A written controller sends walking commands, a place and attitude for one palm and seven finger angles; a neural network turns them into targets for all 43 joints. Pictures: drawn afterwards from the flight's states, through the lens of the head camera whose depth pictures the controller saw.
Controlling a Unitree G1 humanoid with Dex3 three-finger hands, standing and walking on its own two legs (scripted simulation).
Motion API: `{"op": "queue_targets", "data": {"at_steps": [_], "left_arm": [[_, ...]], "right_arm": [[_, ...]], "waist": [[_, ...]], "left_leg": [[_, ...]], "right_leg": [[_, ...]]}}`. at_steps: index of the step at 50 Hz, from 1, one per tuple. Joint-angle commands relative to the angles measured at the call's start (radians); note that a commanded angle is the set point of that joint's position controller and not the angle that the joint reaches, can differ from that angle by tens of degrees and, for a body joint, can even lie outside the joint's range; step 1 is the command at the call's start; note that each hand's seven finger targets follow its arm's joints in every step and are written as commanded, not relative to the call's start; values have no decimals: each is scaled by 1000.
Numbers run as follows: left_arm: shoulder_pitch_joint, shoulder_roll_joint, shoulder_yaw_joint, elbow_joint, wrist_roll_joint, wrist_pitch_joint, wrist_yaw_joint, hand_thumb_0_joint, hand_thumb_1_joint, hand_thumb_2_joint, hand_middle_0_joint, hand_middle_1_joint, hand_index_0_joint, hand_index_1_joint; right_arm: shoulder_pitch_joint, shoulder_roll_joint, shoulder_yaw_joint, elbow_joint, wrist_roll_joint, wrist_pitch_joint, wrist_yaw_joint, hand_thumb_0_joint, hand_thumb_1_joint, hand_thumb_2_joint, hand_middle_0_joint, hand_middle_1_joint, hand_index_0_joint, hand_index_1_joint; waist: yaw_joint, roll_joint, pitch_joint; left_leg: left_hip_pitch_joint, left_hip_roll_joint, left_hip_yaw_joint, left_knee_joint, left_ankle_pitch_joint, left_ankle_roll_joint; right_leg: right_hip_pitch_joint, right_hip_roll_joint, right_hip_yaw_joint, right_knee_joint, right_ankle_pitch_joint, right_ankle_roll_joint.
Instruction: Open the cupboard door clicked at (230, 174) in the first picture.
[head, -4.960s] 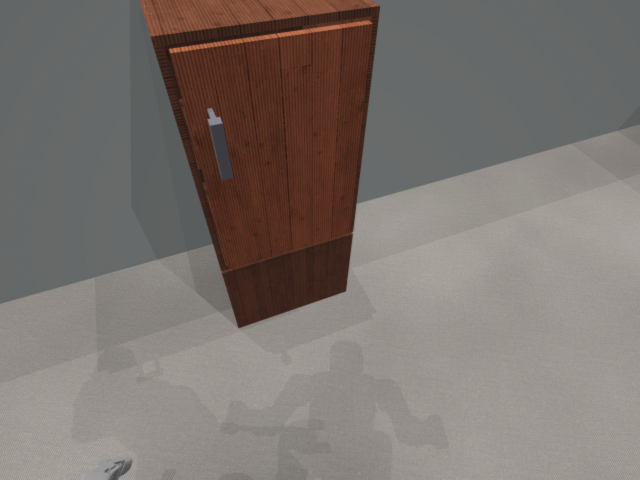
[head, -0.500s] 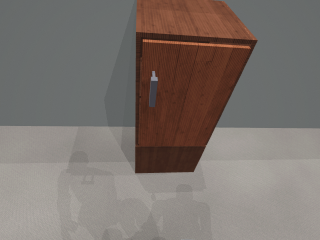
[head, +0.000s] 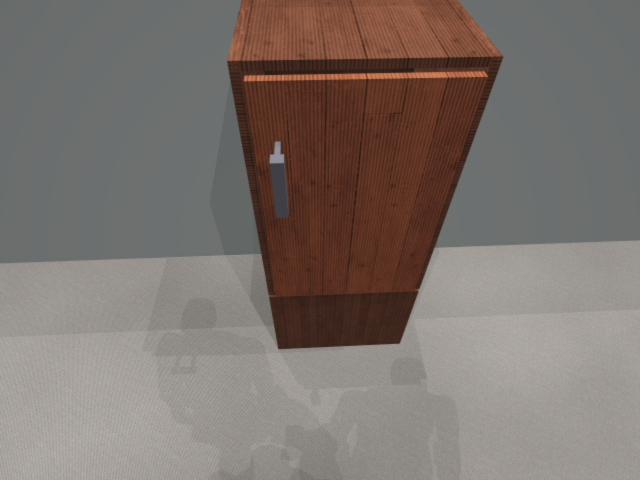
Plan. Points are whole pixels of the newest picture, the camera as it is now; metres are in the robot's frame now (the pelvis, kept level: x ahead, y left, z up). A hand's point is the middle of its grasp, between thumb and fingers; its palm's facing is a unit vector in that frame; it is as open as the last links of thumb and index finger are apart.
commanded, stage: come to a stop and stand still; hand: left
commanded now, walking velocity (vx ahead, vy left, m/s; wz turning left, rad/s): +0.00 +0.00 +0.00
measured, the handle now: (279, 180) +0.59 +0.10 +0.02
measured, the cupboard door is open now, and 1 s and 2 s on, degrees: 0 0 0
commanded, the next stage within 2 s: look again from close up in 0.32 s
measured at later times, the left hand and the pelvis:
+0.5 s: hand out of the picture -0.02 +0.16 -0.17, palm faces -0.01 -0.98 -0.18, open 7.3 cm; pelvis +0.01 +0.00 +0.01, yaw -2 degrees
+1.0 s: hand out of the picture -0.04 +0.20 -0.17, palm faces +0.00 -0.98 -0.19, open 7.4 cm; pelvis -0.04 +0.03 +0.00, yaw -2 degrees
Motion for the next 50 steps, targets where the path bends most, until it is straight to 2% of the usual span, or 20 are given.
{"op": "queue_targets", "data": {"at_steps": [1, 2, 3, 7, 11, 20, 21, 22, 23, 24, 25, 27, 30, 31, 33, 36, 38, 41, 47, 50], "left_arm": [[67, 70, 3, -3, -3, 22, -13, 0, 900, 900, -200, -300, -200, -300], [74, 73, 7, -3, 5, 29, -12, 0, 900, 900, -200, -300, -200, -300], [80, 82, 7, 1, 7, 31, -15, 0, 900, 900, -200, -300, -200, -300], [139, 102, -4, 31, 5, 21, -16, 0, 900, 900, -200, -300, -200, -300], [155, 121, -9, 38, 3, 12, -15, 0, 900, 900, -200, -300, -200, -300], [204, 107, -18, 64, 4, 11, -9, 0, 900, 900, -200, -300, -200, -300], [309, 140, -19, 88, 23, -20, 35, 0, 900, 900, -200, -300, -200, -300], [287, 175, -15, 70, 22, -32, 27, 0, 900, 900, -200, -300, -200, -300], [288, 165, -11, 46, 20, -30, 21, 0, 900, 900, -200, -300, -200, -300], [272, 149, -16, 39, 16, -23, 17, 0, 900, 900, -200, -300, -200, -300], [261, 132, -20, 30, 11, -16, 14, 0, 900, 900, -200, -300, -200, -300], [242, 107, -20, 11, 14, -4, 7, 0, 900, 900, -200, -300, -200, -300], [237, 103, -19, 4, 15, 10, -3, 0, 900, 900, -200, -300, -200, -300], [236, 100, -19, 1, 16, 13, -5, 0, 900, 900, -200, -300, -200, -300], [235, 103, -19, -4, 16, 20, -8, 0, 900, 900, -200, -300, -200, -300], [237, 104, -19, -16, 15, 27, -11, 0, 900, 900, -200, -300, -200, -300], [246, 104, -16, -24, 17, 29, -13, 0, 900, 900, -200, -300, -200, -300], [252, 100, -15, -35, 18, 31, -15, 0, 900, 900, -200, -300, -200, -300], [273, 87, -13, -38, 19, 28, -15, 0, 900, 900, -200, -300, -200, -300], [282, 88, -11, -37, 20, 27, -16, 0, 900, 900, -200, -300, -200, -300]], "right_arm": [[117, -60, 1, 16, -5, -10, 9, 0, -900, -900, 200, 300, 200, 300], [79, -68, -2, 4, -2, -8, 11, 0, -900, -900, 200, 300, 200, 300], [50, -69, 3, 6, -1, -12, 11, 0, -900, -900, 200, 300, 200, 300], [18, -81, 9, -10, 1, -16, 6, 0, -900, -900, 200, 300, 200, 300], [10, -108, 10, -16, 2, -15, 8, 0, -900, -900, 200, 300, 200, 300], [10, -108, 17, -3, 4, -14, 6, 0, -900, -900, 200, 300, 200, 300], [-75, -146, 11, -72, 15, -32, 26, 0, -900, -900, 200, 300, 200, 300], [-45, -107, 20, -119, 14, -27, 34, 0, -900, -900, 200, 300, 200, 300], [16, -72, 18, -107, 6, -28, 29, 0, -900, -900, 200, 300, 200, 300], [54, -80, 13, -99, 6, -32, 26, 0, -900, -900, 200, 300, 200, 300], [65, -91, 14, -93, 6, -32, 23, 0, -900, -900, 200, 300, 200, 300], [81, -112, 12, -92, 2, -32, 18, 0, -900, -900, 200, 300, 200, 300], [56, -108, 17, -101, 0, -26, 17, 0, -900, -900, 200, 300, 200, 300], [58, -106, 18, -103, -1, -25, 18, 0, -900, -900, 200, 300, 200, 300], [64, -105, 20, -107, -2, -22, 21, 0, -900, -900, 200, 300, 200, 300], [72, -111, 17, -113, -6, -19, 25, 0, -900, -900, 200, 300, 200, 300], [77, -115, 15, -116, -6, -21, 25, 0, -900, -900, 200, 300, 200, 300], [84, -122, 12, -120, -6, -21, 27, 0, -900, -900, 200, 300, 200, 300], [103, -112, 10, -113, -5, -22, 28, 0, -900, -900, 200, 300, 200, 300], [124, -104, 10, -104, -8, -16, 29, 0, -900, -900, 200, 300, 200, 300]], "waist": [[8, -22, 26], [19, -6, 44], [23, 51, 70], [30, 11, 20], [21, -20, -58], [24, -47, -17], [67, -122, 0], [11, -103, -36], [11, -107, -116], [-3, -98, -170], [2, -97, -184], [5, -58, -127], [20, -33, 2], [20, -44, 27], [25, -15, 71], [27, -18, 100], [32, 21, 81], [37, -12, 66], [38, -18, 42], [30, -59, 54]], "left_leg": [[75, 68, -56, -189, 258, 24], [41, 74, -63, -203, 207, 29], [15, 72, -61, -227, 217, 32], [92, 57, -33, -213, 314, 29], [144, 54, -22, -215, 316, 26], [145, 51, -20, -241, 288, 30], [-2, 39, 37, 30, 251, 12], [-25, -3, 29, -11, 112, 20], [-3, -25, 20, -38, 64, 38], [17, -21, 13, -68, 129, 43], [51, -2, 2, -75, 196, 45], [59, 35, -25, -78, 320, 54], [-17, 29, -37, -115, 229, 57], [-37, 28, -43, -131, 184, 59], [-84, 25, -57, -164, 91, 64], [-136, 16, -75, -210, -66, 67], [-147, 26, -93, -239, -109, 72], [-177, 33, -110, -264, -170, 78], [-172, 33, -114, -276, -174, 82], [-173, 20, -103, -251, -208, 80]], "right_leg": [[-83, -109, 120, -146, 184, 4], [-72, -99, 121, -161, 114, 13], [-43, -103, 119, -156, 145, 19], [10, -127, 134, -172, 296, 15], [51, -138, 139, -180, 359, 14], [38, -135, 148, -191, 338, 12], [37, -204, 234, -153, 816, 67], [110, -243, 183, -86, 1034, 17], [159, -238, 190, -40, 1041, -4], [159, -212, 154, -17, 916, -16], [129, -184, 138, -17, 734, -14], [44, -135, 122, -22, 441, -8], [-39, -121, 130, -55, 217, -2], [-54, -116, 137, -65, 157, -2], [-75, -107, 136, -80, 42, 1], [-93, -100, 142, -90, -45, 1], [-72, -95, 133, -73, -18, 3], [-51, -89, 123, -63, -23, 7], [-45, -94, 127, -71, -15, 7], [-81, -97, 135, -90, -124, 7]]}}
